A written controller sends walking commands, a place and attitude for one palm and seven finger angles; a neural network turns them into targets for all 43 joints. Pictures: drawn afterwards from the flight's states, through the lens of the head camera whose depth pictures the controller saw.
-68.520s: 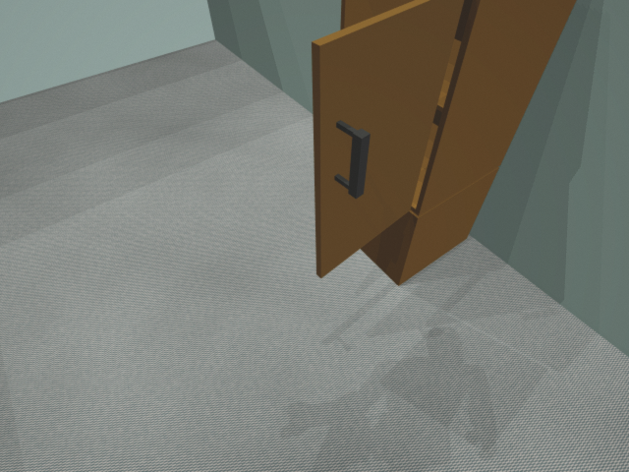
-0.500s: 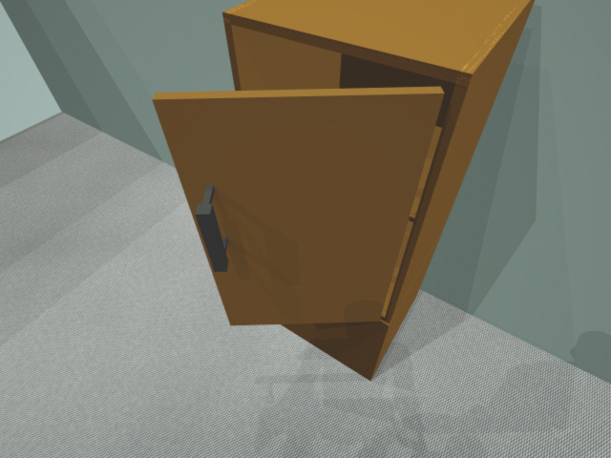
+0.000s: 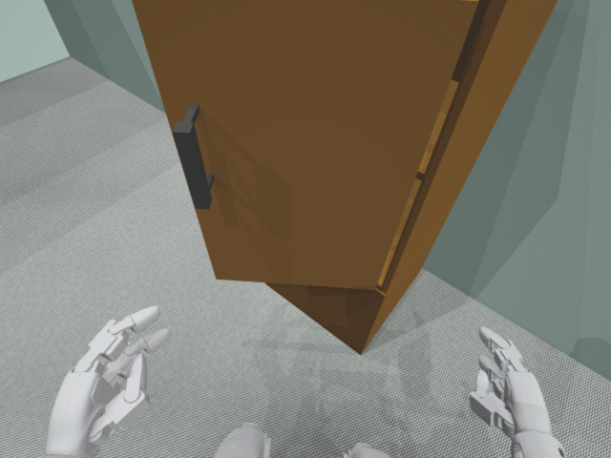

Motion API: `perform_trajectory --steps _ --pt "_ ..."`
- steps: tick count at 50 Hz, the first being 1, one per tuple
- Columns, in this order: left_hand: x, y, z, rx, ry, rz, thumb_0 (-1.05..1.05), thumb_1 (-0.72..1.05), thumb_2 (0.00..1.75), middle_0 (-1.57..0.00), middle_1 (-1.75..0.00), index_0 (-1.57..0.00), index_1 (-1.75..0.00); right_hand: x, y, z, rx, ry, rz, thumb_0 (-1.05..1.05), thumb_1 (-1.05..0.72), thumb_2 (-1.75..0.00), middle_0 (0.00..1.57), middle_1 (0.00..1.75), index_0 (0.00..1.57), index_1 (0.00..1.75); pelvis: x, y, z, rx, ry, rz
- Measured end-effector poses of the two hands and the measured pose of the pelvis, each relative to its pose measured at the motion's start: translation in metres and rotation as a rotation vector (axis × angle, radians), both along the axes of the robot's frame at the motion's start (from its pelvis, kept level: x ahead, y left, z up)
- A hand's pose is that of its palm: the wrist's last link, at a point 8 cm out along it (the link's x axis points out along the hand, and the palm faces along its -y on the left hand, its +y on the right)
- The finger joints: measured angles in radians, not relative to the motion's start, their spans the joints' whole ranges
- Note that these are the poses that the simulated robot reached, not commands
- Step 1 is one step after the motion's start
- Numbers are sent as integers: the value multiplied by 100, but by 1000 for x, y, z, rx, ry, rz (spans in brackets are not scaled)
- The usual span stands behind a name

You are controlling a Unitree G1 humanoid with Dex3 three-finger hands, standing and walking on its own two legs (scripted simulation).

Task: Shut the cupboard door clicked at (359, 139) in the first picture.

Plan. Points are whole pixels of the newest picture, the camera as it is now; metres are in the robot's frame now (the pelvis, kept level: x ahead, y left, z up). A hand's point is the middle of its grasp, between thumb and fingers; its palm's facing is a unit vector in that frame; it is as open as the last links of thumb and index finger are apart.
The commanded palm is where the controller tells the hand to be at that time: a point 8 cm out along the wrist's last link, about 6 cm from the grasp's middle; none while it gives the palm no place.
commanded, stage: raise the hand and make a fist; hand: left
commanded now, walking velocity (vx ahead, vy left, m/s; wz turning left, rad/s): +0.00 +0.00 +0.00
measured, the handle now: (198, 159) +0.48 +0.20 +0.12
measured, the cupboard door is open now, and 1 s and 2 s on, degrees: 35 35 35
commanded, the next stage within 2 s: bring the fist close to the handle in 1.54 s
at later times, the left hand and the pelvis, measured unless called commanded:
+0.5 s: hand (129, 358) +0.21 +0.21 +0.08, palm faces +0.05 -1.00 -0.05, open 4.0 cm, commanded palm +0.18 +0.26 +0.08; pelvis +0.00 +0.01 +0.02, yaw +0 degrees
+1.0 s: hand (107, 329) +0.22 +0.23 +0.11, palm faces +0.05 -1.00 -0.05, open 3.1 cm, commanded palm +0.20 +0.28 +0.12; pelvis +0.01 +0.04 +0.03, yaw +1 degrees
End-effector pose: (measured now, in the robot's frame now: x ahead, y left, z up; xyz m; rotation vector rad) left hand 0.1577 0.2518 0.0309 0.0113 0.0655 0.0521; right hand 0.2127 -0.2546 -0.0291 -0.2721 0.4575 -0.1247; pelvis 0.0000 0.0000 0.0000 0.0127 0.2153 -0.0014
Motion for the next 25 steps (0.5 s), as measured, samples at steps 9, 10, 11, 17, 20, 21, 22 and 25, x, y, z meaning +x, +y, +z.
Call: perform_trajectory --steps 9,10,11,17,20,21,22,25 --pt "-13 3 26 69 -103 52 2 90 90 -54 -67 -54 -67 11 24 -27 22 25 83 1 -91 -90 20 30 20 30 -3 -14 -12 -44 21 42" --pt "-6 1 28 66 -109 27 2 90 90 -55 -69 -56 -69 6 26 -32 35 46 78 1 -91 -90 20 30 20 30 -4 -14 -12 -46 21 42" --pt "2 0 29 58 -102 3 2 90 90 -57 -71 -57 -71 0 28 -36 49 69 69 1 -91 -90 20 30 20 30 -4 -14 -11 -47 21 42" --pt "29 0 32 17 25 -43 2 90 90 -68 -83 -69 -82 -44 31 -45 109 196 -33 1 -90 -90 21 30 20 30 0 -8 4 -32 13 20" --pt "30 5 39 24 26 -12 2 90 90 -74 -89 -74 -88 -63 27 -43 101 236 -75 1 -90 -90 21 30 20 30 3 -2 11 -28 9 10" --pt "30 7 42 28 18 -5 2 90 90 -75 -91 -76 -90 -68 25 -42 93 246 -84 1 -90 -90 21 30 20 30 3 0 13 -28 8 9" --pt "29 8 45 32 7 0 2 90 90 -77 -93 -77 -92 -72 23 -41 84 254 -91 1 -90 -90 21 30 20 30 4 3 14 -29 7 8" --pt "27 11 48 35 -22 1 2 90 90 -83 -99 -83 -98 -78 19 -37 52 267 -100 1 -90 -90 21 30 20 30 4 9 16 -32 6 7"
